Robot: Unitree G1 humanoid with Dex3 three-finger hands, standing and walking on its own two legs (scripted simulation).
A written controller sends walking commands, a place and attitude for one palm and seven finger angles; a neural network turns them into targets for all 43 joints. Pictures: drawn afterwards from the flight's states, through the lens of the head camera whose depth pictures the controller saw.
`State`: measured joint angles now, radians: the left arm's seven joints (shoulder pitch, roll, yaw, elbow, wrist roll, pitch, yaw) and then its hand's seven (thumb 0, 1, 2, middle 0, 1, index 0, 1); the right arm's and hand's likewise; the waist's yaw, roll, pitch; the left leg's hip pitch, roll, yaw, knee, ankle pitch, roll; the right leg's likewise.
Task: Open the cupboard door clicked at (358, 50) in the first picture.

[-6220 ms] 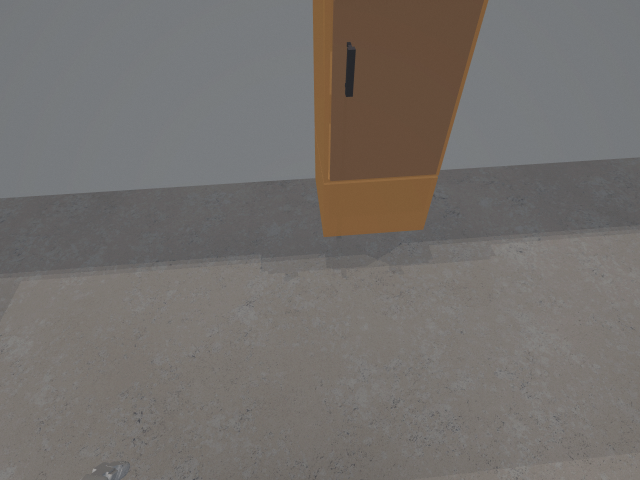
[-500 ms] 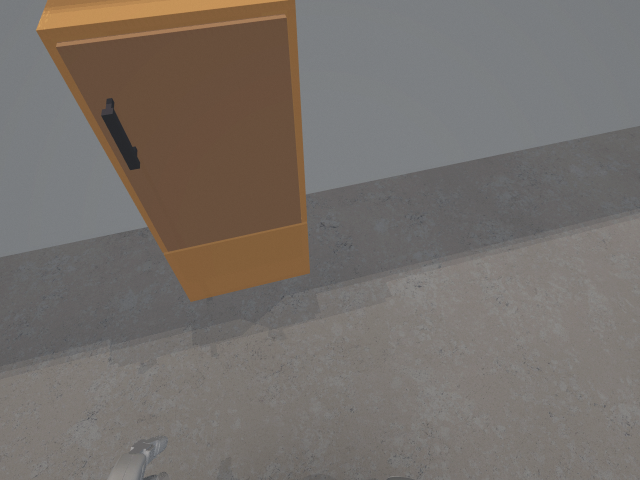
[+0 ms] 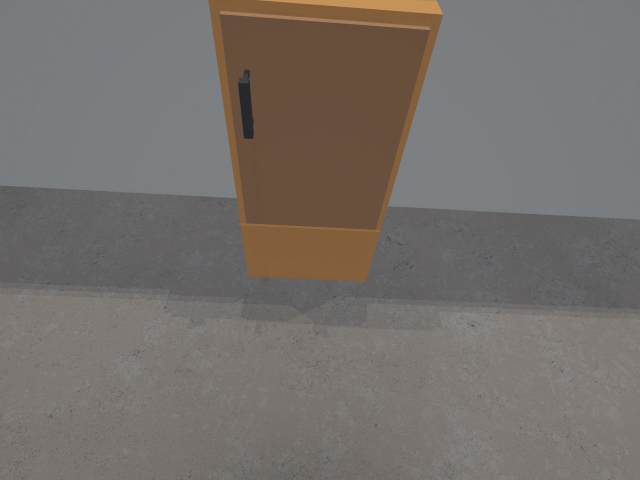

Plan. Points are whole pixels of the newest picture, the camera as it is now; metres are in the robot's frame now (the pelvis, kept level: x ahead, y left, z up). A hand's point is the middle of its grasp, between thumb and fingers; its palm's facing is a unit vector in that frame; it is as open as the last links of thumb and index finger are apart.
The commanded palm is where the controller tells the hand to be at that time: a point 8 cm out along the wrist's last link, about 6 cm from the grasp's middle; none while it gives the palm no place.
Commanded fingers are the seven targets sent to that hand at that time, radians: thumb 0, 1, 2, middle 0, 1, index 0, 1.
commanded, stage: take the last steps up to it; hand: left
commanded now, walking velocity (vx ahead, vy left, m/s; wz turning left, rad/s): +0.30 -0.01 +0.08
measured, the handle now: (247, 104) +0.81 +0.24 +0.00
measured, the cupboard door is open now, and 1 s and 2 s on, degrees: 0 0 0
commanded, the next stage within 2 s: come to a stop and stand still in 0.94 s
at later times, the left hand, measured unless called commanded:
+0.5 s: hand (198, 471) +0.14 +0.18 -0.15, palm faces -0.01 -0.99 -0.17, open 7.4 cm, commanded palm none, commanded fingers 0.00 0.90 0.90 -0.20 -0.30 -0.20 -0.30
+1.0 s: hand (235, 459) +0.17 +0.13 -0.16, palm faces +0.17 -0.97 -0.17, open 7.3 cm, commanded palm none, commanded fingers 0.00 0.90 0.90 -0.20 -0.30 -0.20 -0.30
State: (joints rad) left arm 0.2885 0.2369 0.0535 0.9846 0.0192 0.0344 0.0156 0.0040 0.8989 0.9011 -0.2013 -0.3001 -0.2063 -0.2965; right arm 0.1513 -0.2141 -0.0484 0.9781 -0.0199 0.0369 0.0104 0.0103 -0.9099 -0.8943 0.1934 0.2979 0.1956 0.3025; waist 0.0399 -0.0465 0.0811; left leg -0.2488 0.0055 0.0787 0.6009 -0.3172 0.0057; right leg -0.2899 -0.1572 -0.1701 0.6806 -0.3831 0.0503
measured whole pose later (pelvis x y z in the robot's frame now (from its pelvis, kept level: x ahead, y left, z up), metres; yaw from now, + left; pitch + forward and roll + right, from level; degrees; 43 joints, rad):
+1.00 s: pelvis +0.23 -0.03 +0.01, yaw +5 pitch -1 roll -1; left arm 0.39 0.14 0.03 1.13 0.03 -0.06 0.01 0.00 0.92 0.90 -0.20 -0.30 -0.20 -0.30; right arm 0.14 -0.19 -0.06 1.02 -0.03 -0.02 0.02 0.01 -0.91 -0.89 0.19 0.30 0.19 0.30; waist 0.04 0.02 0.03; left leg -0.46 0.08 0.09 0.69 -0.22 0.00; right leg -0.03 -0.02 -0.18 0.37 -0.31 -0.01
